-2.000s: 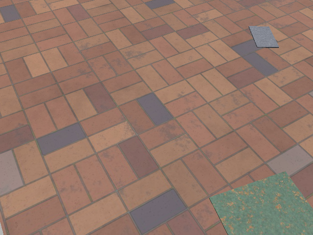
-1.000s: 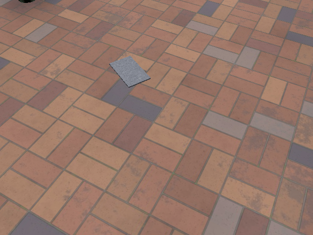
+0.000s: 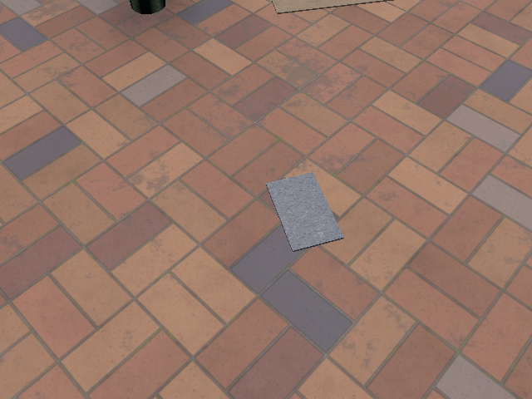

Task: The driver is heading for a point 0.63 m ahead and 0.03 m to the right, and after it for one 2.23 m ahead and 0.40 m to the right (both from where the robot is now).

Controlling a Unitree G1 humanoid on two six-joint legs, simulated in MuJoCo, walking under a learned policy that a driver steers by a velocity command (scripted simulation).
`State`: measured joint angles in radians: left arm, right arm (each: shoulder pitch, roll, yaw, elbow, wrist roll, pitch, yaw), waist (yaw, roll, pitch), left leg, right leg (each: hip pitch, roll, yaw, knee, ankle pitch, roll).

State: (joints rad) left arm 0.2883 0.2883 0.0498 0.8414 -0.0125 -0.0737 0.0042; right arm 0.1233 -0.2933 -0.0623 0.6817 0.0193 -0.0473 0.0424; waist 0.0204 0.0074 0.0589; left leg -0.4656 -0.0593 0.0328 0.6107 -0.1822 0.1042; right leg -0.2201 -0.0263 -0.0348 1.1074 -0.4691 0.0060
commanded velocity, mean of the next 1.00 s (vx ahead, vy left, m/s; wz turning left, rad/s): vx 0.43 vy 0.00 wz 0.10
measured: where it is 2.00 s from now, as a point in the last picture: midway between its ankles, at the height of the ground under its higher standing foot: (283, 346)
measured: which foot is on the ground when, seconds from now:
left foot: down 0.00-0.42, up 0.44-0.86, down 0.88-1.00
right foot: up 0.00-0.38, down 0.40-0.90, up 0.92-1.00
